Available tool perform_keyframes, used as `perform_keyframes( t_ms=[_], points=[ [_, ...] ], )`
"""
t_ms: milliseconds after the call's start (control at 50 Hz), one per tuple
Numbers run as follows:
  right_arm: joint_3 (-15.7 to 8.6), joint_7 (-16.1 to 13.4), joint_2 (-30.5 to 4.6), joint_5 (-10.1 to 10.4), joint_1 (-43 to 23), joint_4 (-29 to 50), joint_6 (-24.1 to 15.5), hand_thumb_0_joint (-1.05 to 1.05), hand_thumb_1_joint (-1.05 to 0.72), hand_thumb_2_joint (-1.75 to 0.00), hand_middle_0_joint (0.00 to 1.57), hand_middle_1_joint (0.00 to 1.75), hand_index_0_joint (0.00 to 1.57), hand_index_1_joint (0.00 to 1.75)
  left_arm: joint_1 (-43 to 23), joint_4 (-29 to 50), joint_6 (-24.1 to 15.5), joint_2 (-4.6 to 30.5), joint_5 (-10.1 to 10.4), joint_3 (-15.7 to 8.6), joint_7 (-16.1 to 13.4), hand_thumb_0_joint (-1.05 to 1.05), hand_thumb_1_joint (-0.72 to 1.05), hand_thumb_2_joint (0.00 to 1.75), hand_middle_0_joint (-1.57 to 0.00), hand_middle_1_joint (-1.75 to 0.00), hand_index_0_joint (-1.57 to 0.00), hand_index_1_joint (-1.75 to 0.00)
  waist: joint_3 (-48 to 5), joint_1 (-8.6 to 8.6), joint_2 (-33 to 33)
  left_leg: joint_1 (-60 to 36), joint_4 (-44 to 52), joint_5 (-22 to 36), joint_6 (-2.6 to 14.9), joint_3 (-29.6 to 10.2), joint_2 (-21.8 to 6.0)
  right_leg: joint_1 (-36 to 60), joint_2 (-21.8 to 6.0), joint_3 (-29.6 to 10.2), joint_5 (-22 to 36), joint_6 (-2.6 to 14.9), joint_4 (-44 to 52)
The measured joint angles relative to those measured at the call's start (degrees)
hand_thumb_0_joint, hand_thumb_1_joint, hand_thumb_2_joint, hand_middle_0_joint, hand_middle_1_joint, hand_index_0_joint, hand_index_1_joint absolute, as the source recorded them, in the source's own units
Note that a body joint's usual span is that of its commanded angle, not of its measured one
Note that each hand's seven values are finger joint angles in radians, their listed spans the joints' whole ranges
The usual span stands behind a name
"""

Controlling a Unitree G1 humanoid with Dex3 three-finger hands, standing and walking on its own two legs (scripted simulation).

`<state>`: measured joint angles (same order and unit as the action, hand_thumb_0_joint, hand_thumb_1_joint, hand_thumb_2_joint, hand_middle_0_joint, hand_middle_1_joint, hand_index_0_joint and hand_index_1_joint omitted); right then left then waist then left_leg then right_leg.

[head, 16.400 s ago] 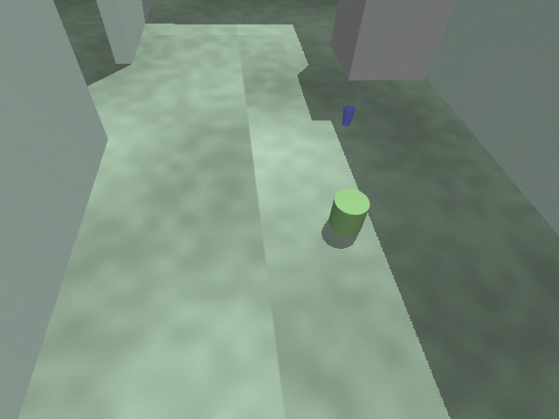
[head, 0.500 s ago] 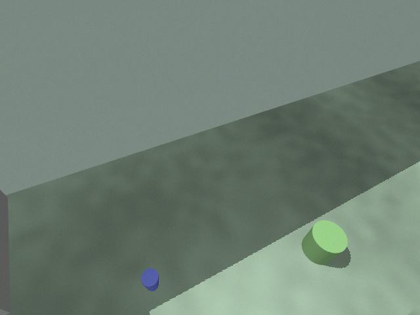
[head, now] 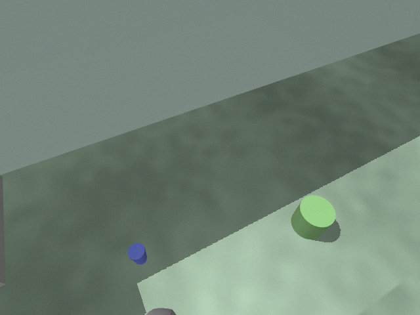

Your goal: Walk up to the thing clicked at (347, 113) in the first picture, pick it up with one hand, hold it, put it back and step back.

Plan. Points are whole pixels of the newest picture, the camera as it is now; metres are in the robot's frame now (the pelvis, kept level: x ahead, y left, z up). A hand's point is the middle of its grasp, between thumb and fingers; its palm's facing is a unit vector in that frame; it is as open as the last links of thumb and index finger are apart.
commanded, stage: walk up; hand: left
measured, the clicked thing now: (138, 255) +0.44 +0.29 -0.70
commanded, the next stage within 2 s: stand in 1.12 s
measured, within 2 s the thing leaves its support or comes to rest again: neither
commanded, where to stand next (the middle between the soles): +0.05 +0.04 m, yaw +2 degrees
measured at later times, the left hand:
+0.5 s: hand out of the picture +0.08 +0.29 -0.12, palm faces +0.05 -0.92 -0.40, open 7.3 cm
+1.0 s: hand out of the picture +0.07 +0.28 -0.13, palm faces +0.03 -0.93 -0.37, open 7.3 cm
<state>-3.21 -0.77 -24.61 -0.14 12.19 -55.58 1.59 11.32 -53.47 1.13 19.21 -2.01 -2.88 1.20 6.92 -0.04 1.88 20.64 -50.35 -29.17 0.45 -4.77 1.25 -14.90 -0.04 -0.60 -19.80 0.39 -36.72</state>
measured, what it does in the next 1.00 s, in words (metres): steps on the spot: left foot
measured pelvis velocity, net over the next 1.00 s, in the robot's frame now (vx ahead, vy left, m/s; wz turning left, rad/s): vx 0.01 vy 0.01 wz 0.04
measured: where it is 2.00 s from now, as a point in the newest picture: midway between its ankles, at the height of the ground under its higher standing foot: outside the picture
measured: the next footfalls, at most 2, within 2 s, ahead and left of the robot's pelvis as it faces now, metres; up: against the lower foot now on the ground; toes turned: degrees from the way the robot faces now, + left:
left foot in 0.08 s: +0.03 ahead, +0.12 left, +0.00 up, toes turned -1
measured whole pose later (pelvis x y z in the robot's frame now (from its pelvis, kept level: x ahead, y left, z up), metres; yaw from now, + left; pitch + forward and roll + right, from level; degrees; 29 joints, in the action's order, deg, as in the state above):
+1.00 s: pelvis +0.01 +0.01 +0.02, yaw +3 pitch -3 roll +0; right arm -1.5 1.2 -20.0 -0.3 6.6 -63.1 1.2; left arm 6.3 -64.7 -1.6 20.3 -0.9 -0.9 -0.5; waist 3.7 -0.1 0.6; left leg 5.4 -20.1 -11.9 1.0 -3.4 2.1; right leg -5.1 -2.0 0.9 -11.7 -1.5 -19.5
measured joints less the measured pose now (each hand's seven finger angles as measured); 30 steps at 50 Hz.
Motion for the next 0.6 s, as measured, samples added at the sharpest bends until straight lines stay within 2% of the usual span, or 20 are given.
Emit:
perform_keyframes(
  t_ms=[60, 100, 120, 160, 240, 600],
  points=[
    [0.7, 0.6, 1.7, -0.6, 0.5, -0.6, 0.3, 0.01, -0.90, -0.90, 0.20, 0.30, 0.20, 0.30, -0.4, 1.1, -1.2, -0.1, 0.4, 0.4, -0.5, 0.00, 0.90, 0.89, -0.20, -0.30, -0.21, -0.30, -0.1, 0.04, -0.5, -4.2, 8.3, 0.6, 0.53, 1.2, -0.1, -0.2, -0.5, 1.4, -0.5, -0.03, -0.6],
    [0.9, 0.8, 3.2, -1.1, 0.0, -0.9, -0.2, 0.01, -0.90, -0.90, 0.20, 0.30, 0.20, 0.30, -1.1, 1.2, -1.4, 0.5, 0.9, 0.6, -0.8, 0.00, 0.90, 0.89, -0.20, -0.30, -0.21, -0.30, 0.6, 0.00, -2.3, -6.9, 14.7, 9.5, 0.48, 2.2, 0.9, -0.5, -1.9, 1.2, -1.1, -0.42, -1.9],
    [1.0, 1.0, 4.0, -1.3, -0.2, -0.9, -0.4, 0.01, -0.90, -0.90, 0.20, 0.30, 0.20, 0.30, -1.5, 0.9, -1.2, 0.8, 1.3, 0.6, -1.0, 0.00, 0.90, 0.89, -0.20, -0.30, -0.21, -0.30, 0.8, -0.25, -3.4, -7.7, 16.1, 11.1, 0.28, 2.7, 1.5, -0.4, -2.5, 0.6, -1.0, -0.54, -2.2],
    [1.3, 1.6, 4.7, -1.1, -0.5, -0.6, -0.8, 0.01, -0.90, -0.90, 0.20, 0.30, 0.20, 0.30, -2.0, 0.0, -1.1, 0.9, 1.8, 0.8, -1.3, 0.00, 0.90, 0.89, -0.20, -0.30, -0.21, -0.30, 0.2, -0.30, -3.3, -8.0, 16.8, 11.0, 0.18, 2.6, 1.3, 0.3, -2.0, 0.2, -0.7, -0.13, -0.4],
    [2.0, 2.1, 5.3, -0.4, -2.1, -0.5, -0.6, 0.01, -0.90, -0.90, 0.20, 0.30, 0.20, 0.30, -2.3, -1.8, -2.4, 1.3, 1.6, 1.2, -1.6, 0.00, 0.90, 0.89, -0.20, -0.30, -0.21, -0.30, -1.1, -0.14, -1.7, -8.9, 17.8, 11.1, -0.35, 1.8, -0.3, 3.1, -0.5, 1.0, 2.3, -0.54, 4.7],
    [1.9, 2.3, 4.2, -0.3, -6.7, -4.4, -0.8, 0.01, -0.90, -0.90, 0.20, 0.30, 0.20, 0.30, -4.9, -8.2, -3.1, 2.7, 1.3, 1.8, -1.6, 0.00, 0.91, 0.89, -0.20, -0.30, -0.21, -0.30, -3.9, -0.88, -1.5, -14.2, 27.9, 16.3, 0.59, 1.9, 0.8, 8.5, -1.8, 0.9, 7.2, -1.81, 14.7]
  ],
)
